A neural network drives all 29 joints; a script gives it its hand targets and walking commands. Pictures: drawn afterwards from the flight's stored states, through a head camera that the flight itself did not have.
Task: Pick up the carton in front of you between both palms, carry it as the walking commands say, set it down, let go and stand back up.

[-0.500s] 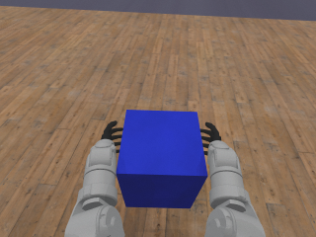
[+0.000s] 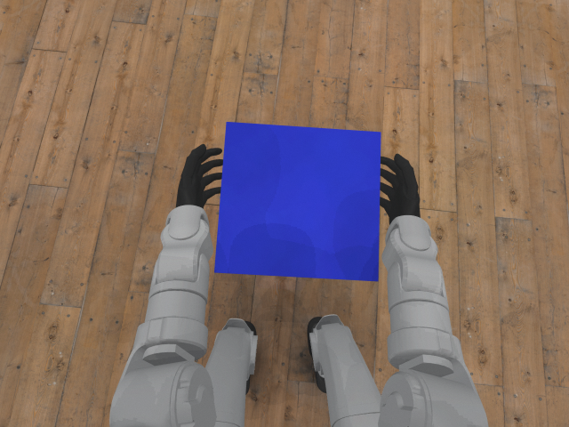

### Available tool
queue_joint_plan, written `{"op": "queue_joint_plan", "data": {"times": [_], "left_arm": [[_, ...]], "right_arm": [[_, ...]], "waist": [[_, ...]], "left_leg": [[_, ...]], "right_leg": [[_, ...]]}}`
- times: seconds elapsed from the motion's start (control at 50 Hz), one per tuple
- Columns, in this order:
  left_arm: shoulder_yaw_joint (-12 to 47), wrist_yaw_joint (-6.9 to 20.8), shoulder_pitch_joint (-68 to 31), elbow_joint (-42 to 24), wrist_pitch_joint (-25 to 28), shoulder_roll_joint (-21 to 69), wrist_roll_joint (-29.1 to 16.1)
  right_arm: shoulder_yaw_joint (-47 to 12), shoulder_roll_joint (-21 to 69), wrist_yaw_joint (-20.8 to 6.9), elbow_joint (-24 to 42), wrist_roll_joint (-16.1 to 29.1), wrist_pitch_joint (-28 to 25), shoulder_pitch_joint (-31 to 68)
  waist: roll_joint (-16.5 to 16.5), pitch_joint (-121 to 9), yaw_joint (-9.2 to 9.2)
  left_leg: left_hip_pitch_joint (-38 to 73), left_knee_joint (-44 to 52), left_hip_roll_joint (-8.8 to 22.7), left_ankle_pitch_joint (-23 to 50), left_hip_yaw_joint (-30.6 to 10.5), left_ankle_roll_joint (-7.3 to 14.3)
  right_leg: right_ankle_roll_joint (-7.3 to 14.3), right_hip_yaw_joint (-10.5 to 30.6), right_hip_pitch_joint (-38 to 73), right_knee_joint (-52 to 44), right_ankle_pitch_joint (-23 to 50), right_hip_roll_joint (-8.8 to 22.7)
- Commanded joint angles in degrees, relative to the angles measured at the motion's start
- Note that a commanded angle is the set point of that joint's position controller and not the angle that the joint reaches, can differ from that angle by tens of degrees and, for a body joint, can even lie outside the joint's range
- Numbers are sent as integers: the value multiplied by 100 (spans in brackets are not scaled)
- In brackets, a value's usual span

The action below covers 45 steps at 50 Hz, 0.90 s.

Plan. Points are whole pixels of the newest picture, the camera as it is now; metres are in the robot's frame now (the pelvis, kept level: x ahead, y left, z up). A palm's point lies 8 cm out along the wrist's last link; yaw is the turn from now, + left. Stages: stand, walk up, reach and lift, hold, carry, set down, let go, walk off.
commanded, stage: set down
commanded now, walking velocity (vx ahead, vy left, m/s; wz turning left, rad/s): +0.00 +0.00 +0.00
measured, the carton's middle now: (294, 211) +0.41 -0.02 -0.16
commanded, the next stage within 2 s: none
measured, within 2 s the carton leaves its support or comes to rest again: rests again in 1.56 s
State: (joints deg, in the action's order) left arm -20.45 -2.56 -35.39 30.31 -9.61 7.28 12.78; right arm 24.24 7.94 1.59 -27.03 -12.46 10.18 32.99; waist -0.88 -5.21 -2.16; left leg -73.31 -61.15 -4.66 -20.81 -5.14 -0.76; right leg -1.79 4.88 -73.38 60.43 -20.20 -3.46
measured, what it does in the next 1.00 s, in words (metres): lowers itself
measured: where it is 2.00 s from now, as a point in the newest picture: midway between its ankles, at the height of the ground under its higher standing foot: (282, 370)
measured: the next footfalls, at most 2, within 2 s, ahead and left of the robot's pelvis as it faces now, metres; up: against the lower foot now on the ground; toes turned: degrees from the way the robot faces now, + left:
none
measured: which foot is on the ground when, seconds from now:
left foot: down 0.00-1.00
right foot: down 0.00-1.00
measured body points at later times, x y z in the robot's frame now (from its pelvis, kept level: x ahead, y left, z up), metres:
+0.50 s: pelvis -0.03 +0.00 -0.13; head +0.24 +0.00 +0.23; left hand +0.46 +0.11 -0.23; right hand +0.42 -0.19 -0.23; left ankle +0.05 +0.12 -0.64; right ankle +0.06 -0.13 -0.64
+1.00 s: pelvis -0.05 +0.00 -0.24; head +0.28 +0.00 +0.05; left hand +0.50 +0.10 -0.38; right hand +0.44 -0.20 -0.38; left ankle +0.05 +0.12 -0.64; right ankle +0.06 -0.13 -0.64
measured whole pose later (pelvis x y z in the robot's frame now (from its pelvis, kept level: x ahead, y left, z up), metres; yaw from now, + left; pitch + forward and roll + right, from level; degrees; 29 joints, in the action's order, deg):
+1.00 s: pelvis -0.05 +0.00 -0.24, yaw -1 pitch +46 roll -2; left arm -17.3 -5.6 -73.8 52.7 -12.6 -7.3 9.1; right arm 30.6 -1.4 5.9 -39.9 -9.1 14.2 64.7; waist -1.7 1.7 -4.3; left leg -128.0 -111.7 -9.5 -30.1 -4.6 -3.4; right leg -5.1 3.9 -127.4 110.5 -29.8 -7.1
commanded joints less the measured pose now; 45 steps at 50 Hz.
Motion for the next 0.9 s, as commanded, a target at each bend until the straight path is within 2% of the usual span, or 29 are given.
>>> {"op": "queue_joint_plan", "data": {"times": [0.0,0.08,0.22,0.46,0.64,0.88], "left_arm": [[3408,1165,-2736,372,-34,5252,-429],[3058,1194,-2865,772,-184,5184,-356],[2690,1086,-3409,1126,-79,4886,-359],[2777,792,-4707,1226,-50,4551,-645],[2564,753,-5624,1576,-198,4325,-743],[2247,773,-6503,2106,-205,3794,-762]], "right_arm": [[-3516,5053,-1311,-312,504,46,2975],[-3145,4953,-1323,-634,394,210,3128],[-2752,4739,-1164,-946,360,132,3591],[-2819,4408,-896,-774,739,88,4899],[-2550,4226,-914,-905,804,257,5818],[-2143,3747,-976,-1139,845,250,6720]], "waist": [[-116,-5320,-62],[-112,-4920,-99],[-121,-5128,-171],[-214,-6021,-243],[-284,-6048,-348],[-380,-5811,-450]], "left_leg": [[2208,40,-385,1992,271,-109],[1353,-245,-411,1477,320,-92],[402,-992,-498,1298,393,-88],[-459,-2265,-608,742,609,-159],[-1084,-2998,-624,346,703,-149],[-1887,-3902,-592,245,759,-93]], "right_leg": [[-51,-414,2134,95,1991,-477],[-54,-455,1395,406,1575,-481],[-99,-517,509,1106,1446,-535],[-190,-753,-442,2355,953,-626],[-187,-905,-1130,3094,573,-600],[-196,-1017,-1913,3993,510,-520]]}}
